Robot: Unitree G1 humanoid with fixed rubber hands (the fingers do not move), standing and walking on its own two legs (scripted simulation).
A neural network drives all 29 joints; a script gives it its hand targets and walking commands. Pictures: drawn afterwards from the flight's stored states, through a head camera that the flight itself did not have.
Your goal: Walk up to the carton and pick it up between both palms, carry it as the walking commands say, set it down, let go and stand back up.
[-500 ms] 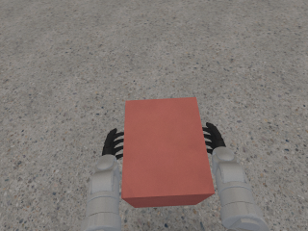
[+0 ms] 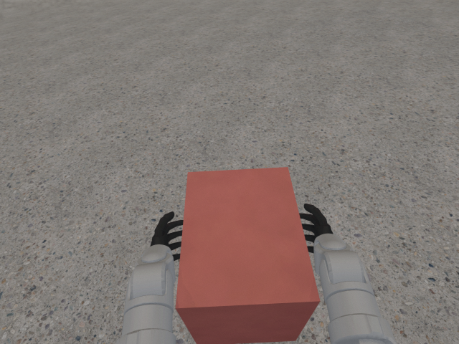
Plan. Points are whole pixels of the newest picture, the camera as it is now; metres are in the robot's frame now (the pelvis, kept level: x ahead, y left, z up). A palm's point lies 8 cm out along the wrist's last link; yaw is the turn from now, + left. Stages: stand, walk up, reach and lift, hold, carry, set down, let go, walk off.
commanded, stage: reach and lift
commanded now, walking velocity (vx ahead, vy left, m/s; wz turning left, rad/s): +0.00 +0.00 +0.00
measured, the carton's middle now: (242, 257) +0.33 +0.02 -0.03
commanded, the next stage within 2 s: hold in 1.14 s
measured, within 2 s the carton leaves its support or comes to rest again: neither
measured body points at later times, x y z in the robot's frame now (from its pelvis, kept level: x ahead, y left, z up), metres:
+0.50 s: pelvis +0.00 +0.01 +0.00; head -0.05 +0.00 +0.45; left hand +0.31 +0.15 +0.05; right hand +0.31 -0.14 +0.05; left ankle +0.02 +0.14 -0.74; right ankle +0.02 -0.11 -0.74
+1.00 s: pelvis +0.00 +0.01 +0.00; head -0.05 +0.01 +0.45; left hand +0.31 +0.15 +0.05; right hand +0.31 -0.14 +0.04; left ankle +0.02 +0.14 -0.74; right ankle +0.02 -0.11 -0.74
